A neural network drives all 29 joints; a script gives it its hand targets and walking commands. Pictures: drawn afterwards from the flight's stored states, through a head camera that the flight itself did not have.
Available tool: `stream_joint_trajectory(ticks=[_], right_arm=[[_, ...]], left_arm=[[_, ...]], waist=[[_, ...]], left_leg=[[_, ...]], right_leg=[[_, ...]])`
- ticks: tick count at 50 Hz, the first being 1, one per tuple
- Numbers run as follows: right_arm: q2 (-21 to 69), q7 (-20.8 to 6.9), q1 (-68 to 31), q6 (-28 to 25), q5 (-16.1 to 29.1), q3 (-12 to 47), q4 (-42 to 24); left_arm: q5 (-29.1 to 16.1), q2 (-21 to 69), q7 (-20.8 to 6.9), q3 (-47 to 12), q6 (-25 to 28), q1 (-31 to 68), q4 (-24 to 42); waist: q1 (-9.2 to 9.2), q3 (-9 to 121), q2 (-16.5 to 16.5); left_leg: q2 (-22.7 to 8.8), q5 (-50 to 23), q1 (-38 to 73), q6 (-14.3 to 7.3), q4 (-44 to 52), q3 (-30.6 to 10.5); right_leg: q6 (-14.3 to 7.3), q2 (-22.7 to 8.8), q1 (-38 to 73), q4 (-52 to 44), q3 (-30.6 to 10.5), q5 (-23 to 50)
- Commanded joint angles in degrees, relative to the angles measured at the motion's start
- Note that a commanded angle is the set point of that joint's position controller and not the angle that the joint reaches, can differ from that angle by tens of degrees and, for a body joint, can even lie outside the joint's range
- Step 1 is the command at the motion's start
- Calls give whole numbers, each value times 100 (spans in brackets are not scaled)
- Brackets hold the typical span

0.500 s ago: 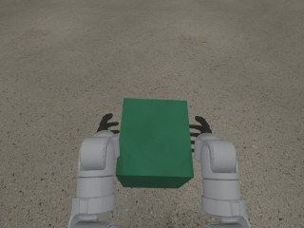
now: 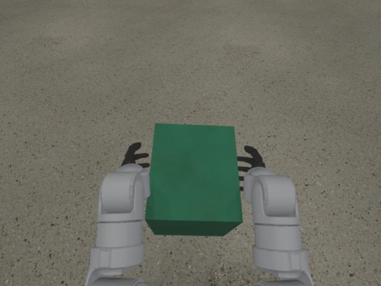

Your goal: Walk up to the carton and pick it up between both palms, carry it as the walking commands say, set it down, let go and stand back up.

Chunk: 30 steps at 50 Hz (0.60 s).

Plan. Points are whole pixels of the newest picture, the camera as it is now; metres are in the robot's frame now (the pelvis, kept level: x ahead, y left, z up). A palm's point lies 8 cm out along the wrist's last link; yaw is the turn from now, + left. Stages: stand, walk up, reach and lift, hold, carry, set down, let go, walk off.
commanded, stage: carry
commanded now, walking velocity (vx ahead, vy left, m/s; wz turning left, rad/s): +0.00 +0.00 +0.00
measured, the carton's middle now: (191, 184) +0.34 +0.00 +0.01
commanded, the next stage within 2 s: none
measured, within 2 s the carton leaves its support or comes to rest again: neither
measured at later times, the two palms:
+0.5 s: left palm (131, 176) +0.31 +0.12 +0.10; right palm (256, 179) +0.30 -0.12 +0.09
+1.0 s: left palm (145, 177) +0.31 +0.10 +0.08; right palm (268, 190) +0.29 -0.15 +0.07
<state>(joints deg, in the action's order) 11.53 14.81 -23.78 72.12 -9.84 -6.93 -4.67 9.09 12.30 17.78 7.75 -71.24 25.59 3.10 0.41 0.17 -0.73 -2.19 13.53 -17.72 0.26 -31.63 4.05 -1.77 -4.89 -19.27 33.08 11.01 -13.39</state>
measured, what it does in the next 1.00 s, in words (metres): stands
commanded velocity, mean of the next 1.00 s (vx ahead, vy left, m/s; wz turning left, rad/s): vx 0.00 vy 0.00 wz -0.31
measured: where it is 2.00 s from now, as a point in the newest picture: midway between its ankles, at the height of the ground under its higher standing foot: outside the picture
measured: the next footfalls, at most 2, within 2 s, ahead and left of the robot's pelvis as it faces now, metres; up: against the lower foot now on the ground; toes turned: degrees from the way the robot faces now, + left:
right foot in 1.58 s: -0.05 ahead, -0.09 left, +0.00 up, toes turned -30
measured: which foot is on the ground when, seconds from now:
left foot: down 0.00-1.00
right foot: down 0.00-1.00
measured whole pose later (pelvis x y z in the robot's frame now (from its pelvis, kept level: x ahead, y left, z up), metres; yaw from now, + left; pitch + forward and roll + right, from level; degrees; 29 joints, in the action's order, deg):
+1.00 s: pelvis +0.00 +0.01 +0.00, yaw -6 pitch +3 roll +1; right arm 11.5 15.0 -23.8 73.9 -9.8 -6.5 -5.4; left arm 7.9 12.3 19.2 7.8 -73.2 25.6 4.2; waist 0.5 0.2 0.1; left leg -4.0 13.7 -20.3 0.2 -31.6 9.6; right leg -1.6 -3.0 -24.8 33.2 5.8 -11.3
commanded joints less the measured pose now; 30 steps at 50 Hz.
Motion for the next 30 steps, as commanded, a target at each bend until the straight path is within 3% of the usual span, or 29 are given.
stream_joint_trajectory(ticks=[1, 5, 6, 7, 8, 9, 10, 12, 14, 15, 16, 17, 18, 19, 20, 21, 22, 25, 27, 28, 30], right_arm=[[6105, -2103, -3024, -267, 2655, 3324, -329], [6037, -2097, -2971, -322, 2484, 3139, -11], [6149, -2090, -3228, -265, 2738, 3419, -484], [5997, -2087, -2866, -314, 2457, 3109, 62], [6129, -2103, -3055, -289, 2657, 3320, -275], [6039, -2096, -3066, -348, 2459, 3084, 94], [6129, -2098, -3083, -313, 2621, 3300, -239], [6081, -2108, -2965, -338, 2560, 3220, -118], [6106, -2082, -2959, -297, 2594, 3240, -134], [5918, -2104, -2786, -409, 2256, 2844, 433], [6123, -2109, -2973, -361, 2560, 3199, -47], [6007, -2104, -2998, -404, 2481, 3121, -22], [6176, -2104, -3088, -349, 2665, 3341, -303], [6039, -2103, -2982, -423, 2446, 3100, 52], [6154, -2087, -3087, -394, 2599, 3286, -258], [6140, -2107, -3042, -372, 2607, 3271, -183], [6077, -2099, -2840, -392, 2456, 3115, 106], [6047, -2109, -2792, -379, 2511, 3160, -18], [6207, -2089, -3182, -255, 2826, 3549, -691], [6269, -2084, -3269, -187, 2838, 3498, -630], [6284, -2065, -3130, -84, 2793, 3452, -434]], left_arm=[[-2299, 5872, -2420, -2855, 148, 2488, -21], [-2173, 5825, -2452, -2669, 176, 2433, -437], [-2366, 5937, -2432, -2908, 117, 2558, 3], [-2104, 5770, -2446, -2574, 184, 2203, -512], [-2320, 5865, -2438, -2844, 177, 2528, -22], [-2100, 5792, -2456, -2556, 210, 2390, -531], [-2274, 5867, -2448, -2791, 192, 2524, -119], [-2226, 5838, -2455, -2717, 230, 2376, -254], [-2285, 5879, -2430, -2783, 165, 2490, -164], [-1935, 5736, -2452, -2355, 276, 2179, -876], [-2254, 5843, -2447, -2725, 249, 2536, -166], [-2127, 5820, -2447, -2626, 258, 2329, -444], [-2309, 5905, -2436, -2842, 219, 2526, -53], [-2088, 5825, -2462, -2585, 296, 2262, -532], [-2254, 5891, -2450, -2773, 264, 2467, -184], [-2281, 5887, -2458, -2806, 256, 2497, -159], [-2187, 5791, -2457, -2683, 281, 2449, -319], [-2193, 5825, -2443, -2716, 266, 2331, -283], [-2538, 6010, -2448, -3127, 123, 2662, 344], [-2564, 6046, -2442, -3129, 48, 2825, 396], [-2537, 5959, -2457, -3052, -54, 2737, 307]], waist=[[9, 2124, 456], [12, 1993, 405], [16, 2130, 376], [11, 2083, 396], [13, 2127, 325], [15, 2006, 403], [13, 2070, 413], [14, 2047, 459], [13, 2110, 285], [10, 1990, 360], [16, 2008, 350], [22, 2040, 310], [24, 2118, 385], [31, 2093, 413], [21, 2155, 529], [22, 2049, 345], [13, 2123, 410], [13, 2049, 371], [21, 2077, 326], [16, 1990, 218], [15, 1990, 380]], left_leg=[[-521, -336, 218, -321, 593, -570], [-507, -313, 169, -319, 598, -538], [-500, -336, 190, -329, 598, -553], [-520, -338, 215, -332, 584, -537], [-509, -254, 226, -334, 613, -519], [-489, -169, 160, -340, 596, -561], [-482, -181, 167, -321, 558, -503], [-476, -225, 205, -328, 609, -512], [-485, -240, 178, -330, 633, -563], [-470, -85, 127, -355, 631, -539], [-512, -184, 120, -360, 657, -584], [-526, -328, 181, -358, 659, -568], [-510, -375, 236, -347, 634, -536], [-498, -540, 224, -348, 602, -542], [-522, -346, 208, -348, 610, -568], [-523, -270, 223, -353, 639, -553], [-523, -183, 153, -350, 615, -557], [-467, -191, 213, -326, 598, -487], [-580, -297, 311, -309, 636, -517], [-629, -178, 287, -267, 658, -486], [-688, -124, 349, -183, 481, -364]], right_leg=[[-185, -531, 899, -708, -739, 606], [-187, -532, 816, -752, -769, 616], [-195, -539, 922, -692, -755, 658], [-181, -565, 882, -707, -780, 712], [-184, -535, 872, -713, -768, 648], [-196, -532, 822, -780, -810, 504], [-202, -542, 883, -821, -801, 510], [-188, -550, 839, -731, -769, 625], [-215, -542, 895, -691, -775, 580], [-190, -535, 800, -734, -776, 417], [-192, -538, 815, -736, -798, 444], [-167, -519, 846, -711, -747, 513], [-166, -505, 908, -715, -729, 646], [-157, -524, 933, -658, -732, 878], [-176, -532, 966, -677, -744, 656], [-178, -524, 855, -718, -767, 572], [-191, -516, 937, -730, -738, 448], [-204, -504, 793, -712, -749, 406], [-140, -539, 645, -664, -770, 553], [-113, -549, 520, -647, -819, 445], [-66, -560, 430, -659, -826, 555]])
